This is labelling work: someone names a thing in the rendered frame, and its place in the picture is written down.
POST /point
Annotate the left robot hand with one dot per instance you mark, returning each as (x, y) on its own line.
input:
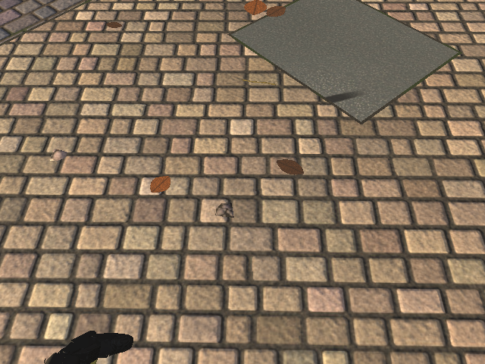
(90, 346)

